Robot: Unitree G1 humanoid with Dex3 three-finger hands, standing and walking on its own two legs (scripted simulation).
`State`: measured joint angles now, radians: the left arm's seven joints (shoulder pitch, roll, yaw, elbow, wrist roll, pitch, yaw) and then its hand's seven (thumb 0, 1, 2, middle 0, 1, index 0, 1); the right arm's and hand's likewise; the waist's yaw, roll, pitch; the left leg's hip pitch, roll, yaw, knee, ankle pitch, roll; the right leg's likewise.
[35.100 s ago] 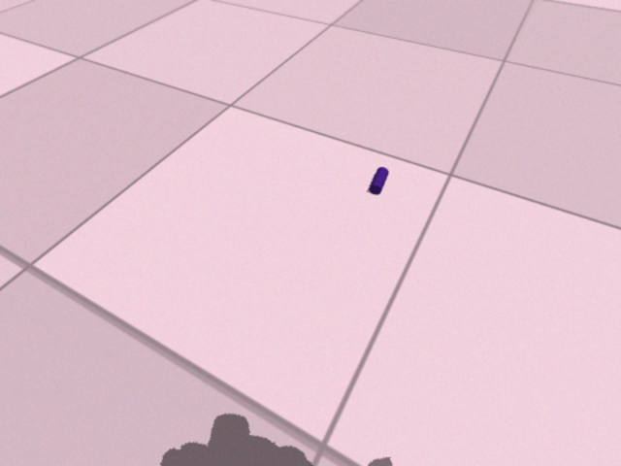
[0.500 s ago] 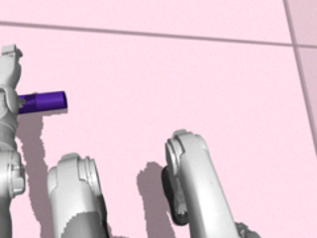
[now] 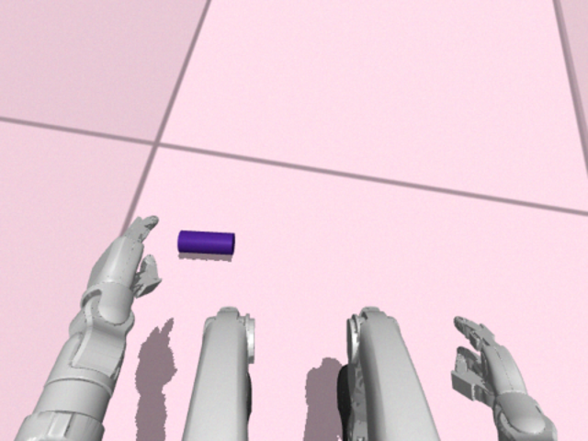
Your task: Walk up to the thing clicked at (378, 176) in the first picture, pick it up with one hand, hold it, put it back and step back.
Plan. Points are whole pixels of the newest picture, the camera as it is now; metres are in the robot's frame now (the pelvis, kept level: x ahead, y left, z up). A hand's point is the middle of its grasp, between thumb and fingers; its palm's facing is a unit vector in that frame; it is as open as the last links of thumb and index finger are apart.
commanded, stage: home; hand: left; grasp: from above
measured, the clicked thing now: (207, 242) +0.52 +0.23 -0.48
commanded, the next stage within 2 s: none
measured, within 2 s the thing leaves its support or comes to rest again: neither
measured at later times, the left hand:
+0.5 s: hand (103, 317) +0.25 +0.19 +0.11, palm faces +0.10 -0.97 -0.22, open 7.4 cm
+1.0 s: hand (76, 335) +0.23 +0.18 +0.16, palm faces +0.12 -0.97 -0.19, open 7.4 cm
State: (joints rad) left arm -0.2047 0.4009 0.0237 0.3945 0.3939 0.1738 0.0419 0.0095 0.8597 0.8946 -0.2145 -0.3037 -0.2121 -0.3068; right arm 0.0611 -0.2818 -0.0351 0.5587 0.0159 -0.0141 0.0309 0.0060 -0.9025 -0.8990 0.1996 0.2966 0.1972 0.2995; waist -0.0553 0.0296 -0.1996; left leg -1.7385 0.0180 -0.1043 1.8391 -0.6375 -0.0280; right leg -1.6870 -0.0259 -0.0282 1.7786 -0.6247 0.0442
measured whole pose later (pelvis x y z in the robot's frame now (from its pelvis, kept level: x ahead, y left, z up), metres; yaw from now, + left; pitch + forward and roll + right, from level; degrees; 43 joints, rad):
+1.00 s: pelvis +0.08 +0.00 +0.20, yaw +4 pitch +10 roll -3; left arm 0.50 0.21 0.04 -0.13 -0.05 0.46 0.02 0.02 0.90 0.90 -0.20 -0.30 -0.20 -0.30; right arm 0.26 -0.22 0.03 0.52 0.00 -0.25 -0.18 0.01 -0.90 -0.90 0.20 0.30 0.20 0.30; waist -0.04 0.04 -0.16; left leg -0.69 0.04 -0.08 1.01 -0.50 -0.03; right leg -0.64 -0.03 -0.06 0.94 -0.48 0.03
